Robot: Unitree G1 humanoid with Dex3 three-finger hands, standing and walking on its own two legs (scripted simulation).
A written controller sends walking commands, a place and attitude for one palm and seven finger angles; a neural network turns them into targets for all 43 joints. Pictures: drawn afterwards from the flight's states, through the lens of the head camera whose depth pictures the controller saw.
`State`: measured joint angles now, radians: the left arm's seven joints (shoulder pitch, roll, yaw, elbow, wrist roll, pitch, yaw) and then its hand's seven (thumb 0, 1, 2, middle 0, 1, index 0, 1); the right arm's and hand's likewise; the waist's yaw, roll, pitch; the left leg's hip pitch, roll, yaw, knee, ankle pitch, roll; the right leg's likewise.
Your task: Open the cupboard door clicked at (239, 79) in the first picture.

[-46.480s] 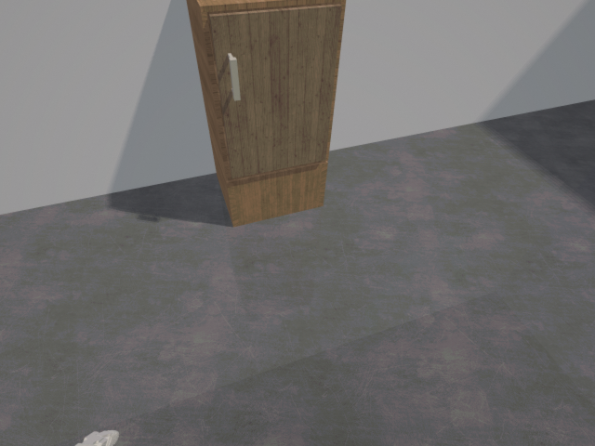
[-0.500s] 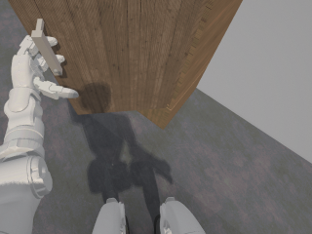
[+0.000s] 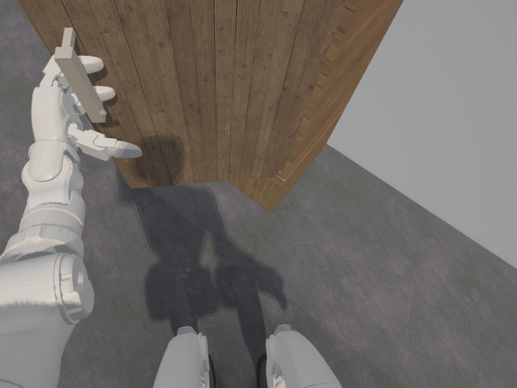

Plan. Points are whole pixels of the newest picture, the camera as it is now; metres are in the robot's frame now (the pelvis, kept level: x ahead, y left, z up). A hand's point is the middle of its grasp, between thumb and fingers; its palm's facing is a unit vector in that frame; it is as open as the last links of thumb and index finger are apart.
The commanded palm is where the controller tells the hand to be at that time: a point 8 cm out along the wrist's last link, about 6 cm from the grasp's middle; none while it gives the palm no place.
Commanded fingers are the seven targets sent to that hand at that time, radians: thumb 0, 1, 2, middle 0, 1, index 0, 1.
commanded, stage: slide the fingers in behind the handle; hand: left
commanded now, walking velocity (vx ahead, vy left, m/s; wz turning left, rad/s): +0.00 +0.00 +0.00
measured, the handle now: (84, 78) +0.57 +0.22 +0.06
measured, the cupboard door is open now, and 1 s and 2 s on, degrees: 45 47 86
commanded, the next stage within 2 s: close the thumb around the handle in 0.08 s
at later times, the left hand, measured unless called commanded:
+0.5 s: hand (102, 115) +0.51 +0.19 +0.05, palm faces +0.08 -1.00 -0.01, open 11.2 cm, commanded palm +0.48 +0.22 +0.05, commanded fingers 0.00 0.45 0.71 -0.37 -1.30 -0.37 -1.30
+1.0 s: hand (102, 118) +0.50 +0.19 +0.05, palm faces +0.08 -1.00 -0.01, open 5.7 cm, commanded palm +0.48 +0.23 +0.05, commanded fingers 0.00 0.90 0.90 -0.40 -1.35 -0.40 -1.35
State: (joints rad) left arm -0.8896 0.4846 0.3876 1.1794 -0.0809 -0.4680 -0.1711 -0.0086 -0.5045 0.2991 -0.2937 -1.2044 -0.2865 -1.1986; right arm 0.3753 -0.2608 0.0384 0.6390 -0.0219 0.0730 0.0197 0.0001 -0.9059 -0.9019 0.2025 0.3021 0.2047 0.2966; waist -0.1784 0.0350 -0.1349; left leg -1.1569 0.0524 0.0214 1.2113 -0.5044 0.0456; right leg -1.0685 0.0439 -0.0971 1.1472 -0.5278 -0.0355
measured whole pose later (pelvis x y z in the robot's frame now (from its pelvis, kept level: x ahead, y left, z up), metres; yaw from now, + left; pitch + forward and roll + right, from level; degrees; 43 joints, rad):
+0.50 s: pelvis +0.01 +0.00 +0.00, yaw +0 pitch +25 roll -4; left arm -0.85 0.46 0.38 1.15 -0.09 -0.49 -0.17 -0.01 -0.06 0.49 -0.32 -1.25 -0.31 -1.25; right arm 0.36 -0.26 0.03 0.63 -0.02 0.08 0.02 0.00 -0.91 -0.90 0.20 0.30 0.20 0.30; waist -0.17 0.03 -0.14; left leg -1.13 0.05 0.02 1.20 -0.51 0.04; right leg -1.05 0.04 -0.09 1.13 -0.53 -0.04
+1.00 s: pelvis +0.00 +0.00 +0.00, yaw +0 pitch +25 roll -4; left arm -0.85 0.46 0.39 1.16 -0.10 -0.49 -0.17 0.01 0.74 0.82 -0.35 -1.33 -0.35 -1.35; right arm 0.35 -0.26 0.03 0.64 -0.02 0.07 0.01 0.00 -0.91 -0.90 0.20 0.30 0.20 0.30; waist -0.17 0.03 -0.14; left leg -1.13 0.05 0.02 1.20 -0.50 0.04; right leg -1.05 0.05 -0.09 1.14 -0.53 -0.04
